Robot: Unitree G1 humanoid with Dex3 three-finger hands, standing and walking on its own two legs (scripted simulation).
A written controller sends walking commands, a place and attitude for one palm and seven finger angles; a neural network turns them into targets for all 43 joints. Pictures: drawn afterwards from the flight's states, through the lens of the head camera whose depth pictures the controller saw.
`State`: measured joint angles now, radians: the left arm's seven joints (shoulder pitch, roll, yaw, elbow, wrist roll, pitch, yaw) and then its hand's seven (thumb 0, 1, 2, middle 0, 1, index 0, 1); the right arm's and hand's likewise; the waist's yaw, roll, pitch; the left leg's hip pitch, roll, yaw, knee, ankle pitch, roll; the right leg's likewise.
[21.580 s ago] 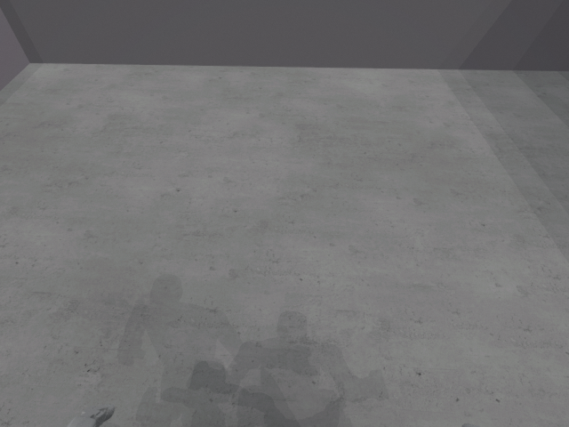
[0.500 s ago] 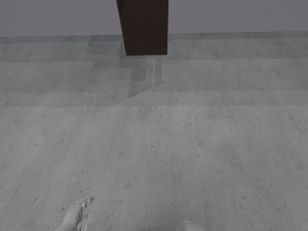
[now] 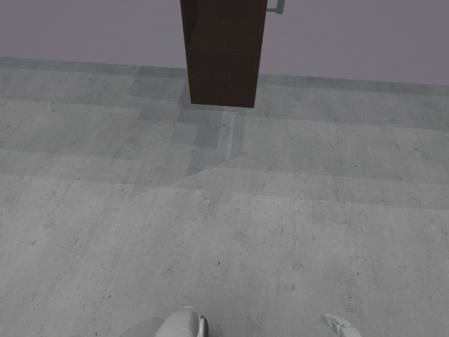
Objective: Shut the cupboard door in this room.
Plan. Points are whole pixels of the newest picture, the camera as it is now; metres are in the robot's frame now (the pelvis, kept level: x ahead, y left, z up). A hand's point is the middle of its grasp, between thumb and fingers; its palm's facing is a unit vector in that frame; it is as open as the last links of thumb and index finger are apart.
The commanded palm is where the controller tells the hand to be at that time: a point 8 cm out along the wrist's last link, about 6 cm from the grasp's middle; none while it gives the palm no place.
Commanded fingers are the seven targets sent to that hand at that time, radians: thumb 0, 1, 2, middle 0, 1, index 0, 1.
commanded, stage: turn or walk to find it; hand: left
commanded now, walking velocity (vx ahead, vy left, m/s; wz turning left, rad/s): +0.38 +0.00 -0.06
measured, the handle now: out of the picture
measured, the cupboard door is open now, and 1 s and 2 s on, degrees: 89 89 89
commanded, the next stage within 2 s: stand and wait in 0.88 s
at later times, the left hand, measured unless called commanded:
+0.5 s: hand (178, 225) +0.36 +0.17 -0.14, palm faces -0.11 -0.97 -0.20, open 7.4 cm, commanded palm none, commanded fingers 0.00 0.90 0.90 -0.20 -0.30 -0.20 -0.30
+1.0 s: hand (189, 225) +0.37 +0.14 -0.16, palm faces +0.07 -0.98 -0.19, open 7.3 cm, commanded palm none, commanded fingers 0.00 0.90 0.90 -0.20 -0.30 -0.20 -0.30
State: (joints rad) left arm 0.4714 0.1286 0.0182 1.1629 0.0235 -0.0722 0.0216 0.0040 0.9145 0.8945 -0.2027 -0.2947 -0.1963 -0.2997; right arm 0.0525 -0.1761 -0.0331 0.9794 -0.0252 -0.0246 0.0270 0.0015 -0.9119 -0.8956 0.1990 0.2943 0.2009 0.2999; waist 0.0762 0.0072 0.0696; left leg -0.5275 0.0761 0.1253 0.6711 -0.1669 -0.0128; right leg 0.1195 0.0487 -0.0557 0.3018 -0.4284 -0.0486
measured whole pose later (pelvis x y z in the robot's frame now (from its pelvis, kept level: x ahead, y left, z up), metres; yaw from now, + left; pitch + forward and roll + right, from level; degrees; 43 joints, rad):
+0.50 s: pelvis +0.22 +0.00 +0.01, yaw -4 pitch +0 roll +1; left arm 0.08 0.19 0.06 1.00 0.03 0.00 -0.02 0.01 0.92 0.90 -0.20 -0.29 -0.19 -0.30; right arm 0.46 -0.14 -0.05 1.14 -0.03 -0.07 -0.01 0.00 -0.92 -0.90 0.20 0.29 0.20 0.30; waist -0.06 -0.01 0.04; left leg 0.01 0.02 0.21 0.34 -0.34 0.00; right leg -0.55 -0.13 -0.09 0.73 -0.16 0.03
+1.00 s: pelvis +0.40 -0.04 +0.02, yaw -1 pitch -1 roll -2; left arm 0.34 0.18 0.04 1.13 0.03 -0.07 0.01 0.00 0.93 0.89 -0.20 -0.29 -0.20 -0.30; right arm 0.15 -0.19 -0.07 1.01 -0.03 -0.02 0.02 0.00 -0.92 -0.90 0.20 0.29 0.20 0.30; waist 0.04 0.01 0.03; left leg -0.47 0.15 0.10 0.69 -0.19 -0.04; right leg -0.08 -0.02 -0.21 0.38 -0.27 -0.01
